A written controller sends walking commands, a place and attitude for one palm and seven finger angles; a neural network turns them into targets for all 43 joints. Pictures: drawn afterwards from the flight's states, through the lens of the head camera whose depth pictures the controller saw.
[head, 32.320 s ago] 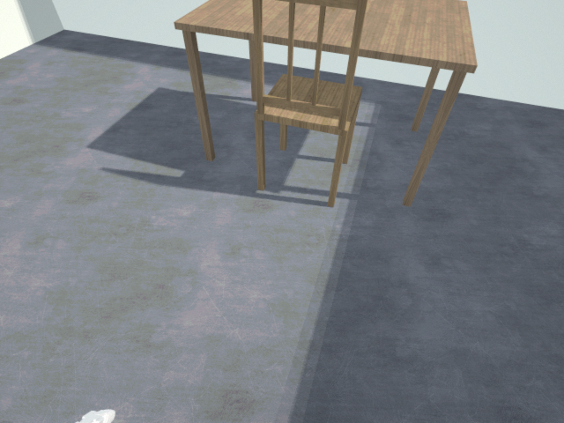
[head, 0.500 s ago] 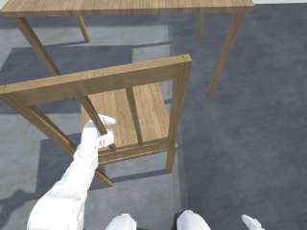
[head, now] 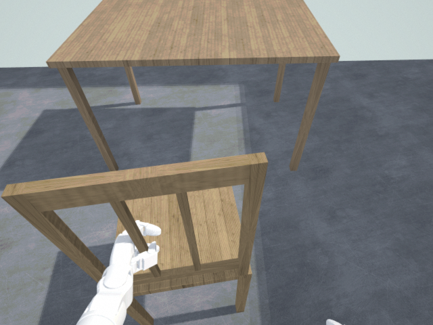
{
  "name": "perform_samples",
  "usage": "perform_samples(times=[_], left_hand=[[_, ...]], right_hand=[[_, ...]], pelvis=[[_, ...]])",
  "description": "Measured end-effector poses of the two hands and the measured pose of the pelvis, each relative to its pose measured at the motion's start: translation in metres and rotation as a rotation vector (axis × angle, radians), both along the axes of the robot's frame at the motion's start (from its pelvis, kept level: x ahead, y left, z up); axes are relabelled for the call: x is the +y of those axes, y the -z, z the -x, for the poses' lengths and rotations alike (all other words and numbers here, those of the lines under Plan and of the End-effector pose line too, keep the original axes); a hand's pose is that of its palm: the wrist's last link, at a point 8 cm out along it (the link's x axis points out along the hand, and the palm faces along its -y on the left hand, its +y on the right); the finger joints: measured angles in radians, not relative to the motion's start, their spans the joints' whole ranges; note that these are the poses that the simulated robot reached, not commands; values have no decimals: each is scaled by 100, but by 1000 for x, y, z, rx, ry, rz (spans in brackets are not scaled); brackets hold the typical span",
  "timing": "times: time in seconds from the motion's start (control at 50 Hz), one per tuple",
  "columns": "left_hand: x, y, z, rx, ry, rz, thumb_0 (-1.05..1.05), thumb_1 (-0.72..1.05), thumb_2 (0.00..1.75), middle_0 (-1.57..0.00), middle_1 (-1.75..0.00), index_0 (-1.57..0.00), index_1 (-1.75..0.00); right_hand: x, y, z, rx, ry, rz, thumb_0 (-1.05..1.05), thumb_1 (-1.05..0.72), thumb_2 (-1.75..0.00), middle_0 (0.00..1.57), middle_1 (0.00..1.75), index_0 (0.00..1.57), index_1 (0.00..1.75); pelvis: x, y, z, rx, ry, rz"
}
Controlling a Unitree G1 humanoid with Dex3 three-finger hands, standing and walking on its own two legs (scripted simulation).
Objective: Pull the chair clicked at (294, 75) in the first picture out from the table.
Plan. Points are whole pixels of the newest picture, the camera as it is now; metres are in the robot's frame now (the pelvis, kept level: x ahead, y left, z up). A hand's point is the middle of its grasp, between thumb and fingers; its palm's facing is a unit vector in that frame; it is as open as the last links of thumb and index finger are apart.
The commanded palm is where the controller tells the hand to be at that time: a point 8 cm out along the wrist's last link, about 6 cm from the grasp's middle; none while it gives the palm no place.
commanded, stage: stop walking, hand still on the chair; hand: left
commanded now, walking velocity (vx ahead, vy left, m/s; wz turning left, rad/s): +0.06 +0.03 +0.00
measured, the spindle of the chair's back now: (141, 244) +0.29 +0.18 -0.05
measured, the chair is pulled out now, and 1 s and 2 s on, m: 0.67 0.68 0.68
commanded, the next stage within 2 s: open the thumb and straighten the fingers in 0.48 s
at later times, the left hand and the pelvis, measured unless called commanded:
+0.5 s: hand (150, 259) +0.26 +0.16 -0.06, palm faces +0.05 -0.98 -0.18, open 5.1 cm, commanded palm +0.24 +0.21 -0.05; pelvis +0.01 +0.01 +0.01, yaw -1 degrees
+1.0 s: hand (147, 256) +0.27 +0.16 -0.07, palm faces +0.06 -0.98 -0.17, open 12.6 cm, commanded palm +0.24 +0.21 -0.04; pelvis +0.03 +0.01 -0.02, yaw +2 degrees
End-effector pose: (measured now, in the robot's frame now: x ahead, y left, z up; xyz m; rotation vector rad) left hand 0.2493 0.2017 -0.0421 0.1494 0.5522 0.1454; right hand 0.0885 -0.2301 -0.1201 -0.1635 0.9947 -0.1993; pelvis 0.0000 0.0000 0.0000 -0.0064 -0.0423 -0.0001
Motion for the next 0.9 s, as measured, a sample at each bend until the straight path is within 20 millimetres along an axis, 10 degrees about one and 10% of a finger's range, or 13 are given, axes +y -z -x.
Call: perform_samples(times=[0.36,0.66,0.9], left_hand=[[6,1,7,-17,54,-3,5,73,83,-37,-131,-50,-145],[6,2,6,-17,42,37,5,72,82,-36,-134,-50,-145],[13,4,2,-34,70,8,2,-3,44,-44,-135,-48,-138]], right_hand=[[-2,-32,-55,-132,-13,76,1,-91,-90,20,30,20,30],[9,-26,-48,-91,-17,16,1,-91,-90,20,30,21,30],[-7,-12,-67,-151,-55,24,1,-91,-90,20,30,20,30]], pelvis=[[13,-5,-13,10,17,-5],[13,-3,-16,51,-5,-5],[13,16,-19,148,-22,-1]])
